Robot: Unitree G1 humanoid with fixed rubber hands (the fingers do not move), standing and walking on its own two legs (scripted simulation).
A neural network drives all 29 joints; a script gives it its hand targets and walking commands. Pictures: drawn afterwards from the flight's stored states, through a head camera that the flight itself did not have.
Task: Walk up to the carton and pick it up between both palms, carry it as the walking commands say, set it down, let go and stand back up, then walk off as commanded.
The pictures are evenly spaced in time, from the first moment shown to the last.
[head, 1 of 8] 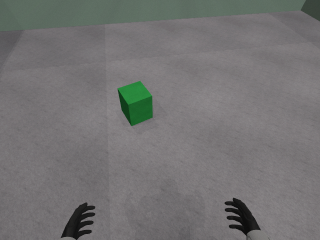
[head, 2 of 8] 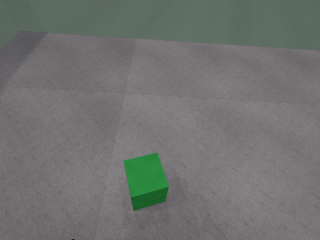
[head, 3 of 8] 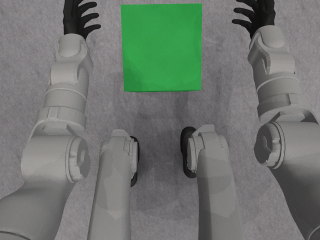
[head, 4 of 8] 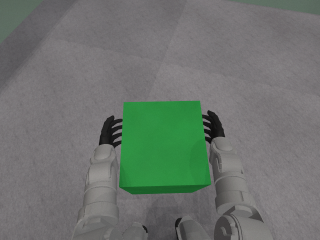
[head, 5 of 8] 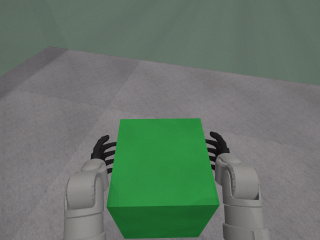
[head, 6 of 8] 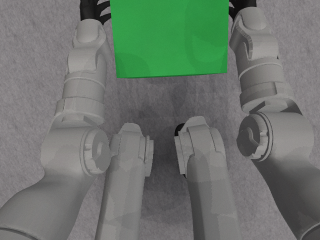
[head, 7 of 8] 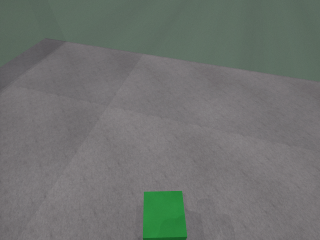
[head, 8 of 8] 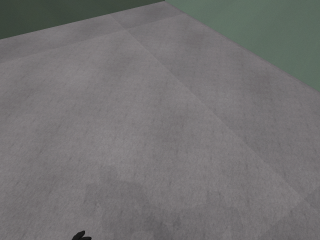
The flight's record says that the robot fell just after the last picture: no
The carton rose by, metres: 0.67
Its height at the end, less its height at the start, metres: +0.00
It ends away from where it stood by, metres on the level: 0.50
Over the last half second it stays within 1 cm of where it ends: yes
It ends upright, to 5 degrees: yes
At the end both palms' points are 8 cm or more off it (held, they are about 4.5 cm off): yes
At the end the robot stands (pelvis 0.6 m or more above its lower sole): yes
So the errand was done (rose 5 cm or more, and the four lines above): yes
